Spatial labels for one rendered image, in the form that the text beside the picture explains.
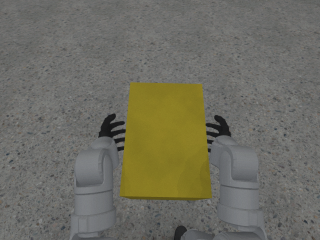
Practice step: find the robot right thigh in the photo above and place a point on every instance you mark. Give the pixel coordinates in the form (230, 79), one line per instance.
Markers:
(196, 235)

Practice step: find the right robot hand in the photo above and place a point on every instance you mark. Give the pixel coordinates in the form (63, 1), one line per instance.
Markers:
(223, 129)

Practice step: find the right robot forearm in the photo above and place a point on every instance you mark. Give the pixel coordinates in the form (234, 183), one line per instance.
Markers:
(239, 182)

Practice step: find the carton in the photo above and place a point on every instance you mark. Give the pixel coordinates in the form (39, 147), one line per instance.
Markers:
(165, 149)

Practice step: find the right robot foot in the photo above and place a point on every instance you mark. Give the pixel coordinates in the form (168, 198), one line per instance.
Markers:
(180, 230)

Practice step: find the left robot forearm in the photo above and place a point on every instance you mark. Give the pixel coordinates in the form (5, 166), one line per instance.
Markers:
(94, 211)

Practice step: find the left robot hand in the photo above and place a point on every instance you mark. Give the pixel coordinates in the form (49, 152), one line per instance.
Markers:
(106, 127)

